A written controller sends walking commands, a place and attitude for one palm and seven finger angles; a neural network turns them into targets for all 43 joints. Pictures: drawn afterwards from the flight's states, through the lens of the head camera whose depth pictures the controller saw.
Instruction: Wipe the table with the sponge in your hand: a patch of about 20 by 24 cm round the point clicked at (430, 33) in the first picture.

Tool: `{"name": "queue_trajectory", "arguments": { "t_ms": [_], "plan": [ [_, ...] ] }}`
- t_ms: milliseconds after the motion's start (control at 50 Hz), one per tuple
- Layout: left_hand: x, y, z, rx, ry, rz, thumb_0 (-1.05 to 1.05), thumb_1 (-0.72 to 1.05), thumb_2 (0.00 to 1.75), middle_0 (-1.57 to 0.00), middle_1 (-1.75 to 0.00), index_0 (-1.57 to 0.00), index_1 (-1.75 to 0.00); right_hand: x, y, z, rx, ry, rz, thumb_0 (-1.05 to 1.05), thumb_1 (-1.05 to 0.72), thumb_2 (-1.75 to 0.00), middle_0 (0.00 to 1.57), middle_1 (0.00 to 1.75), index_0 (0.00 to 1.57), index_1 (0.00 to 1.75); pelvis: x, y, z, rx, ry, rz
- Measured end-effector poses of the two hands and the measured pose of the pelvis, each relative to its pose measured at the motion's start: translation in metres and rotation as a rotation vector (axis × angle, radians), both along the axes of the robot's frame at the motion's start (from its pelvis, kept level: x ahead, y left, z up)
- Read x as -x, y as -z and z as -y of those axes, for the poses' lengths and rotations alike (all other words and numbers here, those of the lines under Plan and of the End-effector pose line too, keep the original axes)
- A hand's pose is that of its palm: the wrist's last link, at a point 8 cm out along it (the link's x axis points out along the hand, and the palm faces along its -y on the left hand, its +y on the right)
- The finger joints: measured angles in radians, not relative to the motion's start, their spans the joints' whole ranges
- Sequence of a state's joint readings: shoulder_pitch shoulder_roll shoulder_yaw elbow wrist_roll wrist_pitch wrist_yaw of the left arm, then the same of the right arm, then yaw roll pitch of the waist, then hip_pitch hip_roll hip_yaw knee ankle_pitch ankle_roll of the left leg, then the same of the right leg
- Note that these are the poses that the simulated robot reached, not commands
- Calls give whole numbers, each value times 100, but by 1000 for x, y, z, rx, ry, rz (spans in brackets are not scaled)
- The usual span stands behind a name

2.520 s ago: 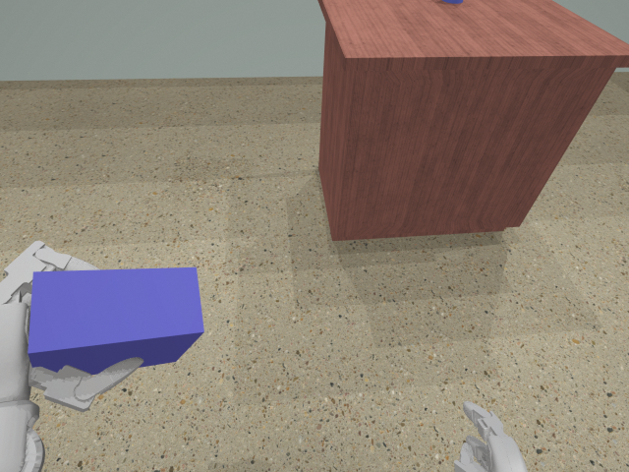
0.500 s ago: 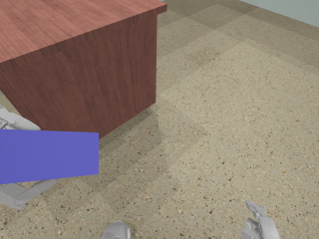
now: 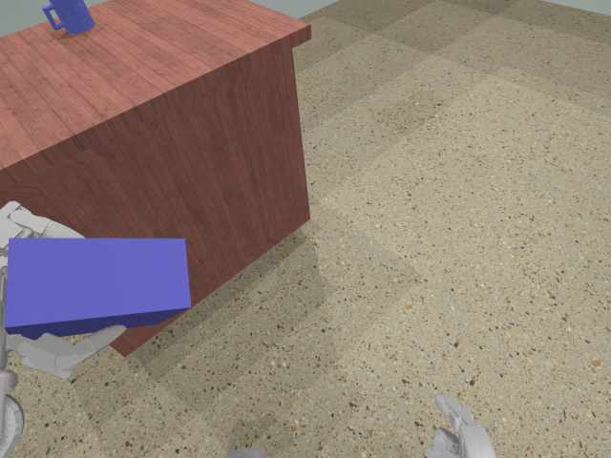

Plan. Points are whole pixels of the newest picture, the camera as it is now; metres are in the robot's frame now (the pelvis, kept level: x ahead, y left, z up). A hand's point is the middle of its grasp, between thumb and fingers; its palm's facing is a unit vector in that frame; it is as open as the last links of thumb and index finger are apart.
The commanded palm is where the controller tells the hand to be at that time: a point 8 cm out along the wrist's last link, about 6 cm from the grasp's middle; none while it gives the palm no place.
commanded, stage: walk to a spot facing it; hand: left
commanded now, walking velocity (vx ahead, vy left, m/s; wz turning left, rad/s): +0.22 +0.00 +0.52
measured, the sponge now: (125, 288) +0.24 +0.19 +0.17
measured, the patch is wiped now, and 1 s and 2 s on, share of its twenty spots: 0.00 0.00 0.00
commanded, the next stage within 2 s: turn to face it in 0.10 s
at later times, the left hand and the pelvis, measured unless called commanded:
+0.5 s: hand (69, 234) +0.29 +0.26 +0.20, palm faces +0.52 -0.73 -0.44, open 10.8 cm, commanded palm +0.21 +0.29 +0.20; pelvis +0.09 -0.01 +0.00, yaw +9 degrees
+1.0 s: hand (101, 308) +0.21 +0.19 +0.19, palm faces +0.61 -0.67 -0.41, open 10.8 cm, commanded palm +0.13 +0.23 +0.20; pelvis +0.07 -0.09 +0.02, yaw +19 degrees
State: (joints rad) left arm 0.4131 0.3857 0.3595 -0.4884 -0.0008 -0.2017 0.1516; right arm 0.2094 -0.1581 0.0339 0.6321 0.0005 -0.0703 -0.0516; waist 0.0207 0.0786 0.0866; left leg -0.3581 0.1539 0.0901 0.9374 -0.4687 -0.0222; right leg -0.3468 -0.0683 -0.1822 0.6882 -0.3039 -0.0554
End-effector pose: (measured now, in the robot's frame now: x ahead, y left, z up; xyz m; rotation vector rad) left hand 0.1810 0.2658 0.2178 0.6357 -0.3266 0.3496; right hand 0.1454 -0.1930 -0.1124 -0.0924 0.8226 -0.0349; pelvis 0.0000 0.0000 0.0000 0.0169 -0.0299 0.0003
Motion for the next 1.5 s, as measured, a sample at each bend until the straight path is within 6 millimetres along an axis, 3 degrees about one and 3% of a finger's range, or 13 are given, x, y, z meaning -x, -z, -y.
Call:
{"name": "queue_trajectory", "arguments": {
  "t_ms": [140,260,380,520,600,700,820,940,1040,1120,1240,1380,1500],
  "plan": [
    [-36,17,9,65,-38,-123,-1,-54,101,-63,-138,-64,-138,-30,-19,68,118,64,-57,1,-90,-90,20,30,21,30,-35,-17,16,-27,-34,-11],
    [-49,9,18,49,0,-87,-1,-54,101,-63,-138,-64,-138,-66,-44,92,228,38,-41,1,-90,-90,20,30,20,30,-61,-20,23,-34,-73,-19],
    [-55,-3,-2,14,-21,55,-1,-54,101,-63,-138,-64,-138,-117,-48,72,259,3,43,1,-90,-90,19,30,20,30,-90,-3,11,-14,-89,-18],
    [-57,6,-25,70,-114,70,-1,-54,101,-63,-139,-64,-138,-153,-48,10,100,-115,117,1,-90,-90,20,30,20,30,-94,-5,17,21,-162,11],
    [-33,3,-10,94,-143,49,-1,-54,101,-63,-139,-64,-138,-157,-51,-11,33,-200,143,1,-90,-90,20,30,21,30,-93,-9,27,41,-188,6],
    [-2,0,14,85,-223,34,-1,-54,101,-63,-139,-64,-138,-158,-42,-8,-1,-287,142,1,-90,-90,20,30,21,30,-92,-8,51,45,-231,4],
    [14,13,34,151,-345,16,-1,-54,101,-63,-139,-64,-138,-155,-25,32,35,-326,85,1,-90,-90,20,30,21,30,-85,-7,79,11,-278,25],
    [13,16,48,179,-310,-16,-1,-54,101,-63,-139,-64,-138,-150,-43,80,150,-273,68,1,-90,-90,20,30,21,30,-79,-19,89,-25,-317,0],
    [31,9,45,123,-277,17,-1,-54,101,-63,-139,-64,-138,-146,-58,99,235,-249,87,1,-90,-90,20,30,20,30,-69,-18,88,-13,-348,-24],
    [55,9,30,96,-306,73,-1,-54,101,-63,-139,-64,-138,-141,-60,94,262,-237,123,1,-90,-90,20,30,20,30,-60,-8,79,-9,-349,-13],
    [73,11,17,113,-386,68,-1,-54,101,-63,-139,-64,-138,-125,-52,57,144,-276,118,1,-90,-90,20,30,20,30,-59,-15,75,18,-365,10],
    [64,10,35,95,-397,47,-1,-54,101,-62,-139,-64,-138,-123,-25,25,21,-362,86,1,-90,-90,20,30,21,30,-66,-8,84,2,-380,19],
    [53,20,40,111,-396,-11,-1,-54,101,-62,-139,-64,-138,-138,-13,33,46,-397,21,1,-90,-90,20,30,21,30,-69,-8,91,-7,-401,20]
  ]
}}
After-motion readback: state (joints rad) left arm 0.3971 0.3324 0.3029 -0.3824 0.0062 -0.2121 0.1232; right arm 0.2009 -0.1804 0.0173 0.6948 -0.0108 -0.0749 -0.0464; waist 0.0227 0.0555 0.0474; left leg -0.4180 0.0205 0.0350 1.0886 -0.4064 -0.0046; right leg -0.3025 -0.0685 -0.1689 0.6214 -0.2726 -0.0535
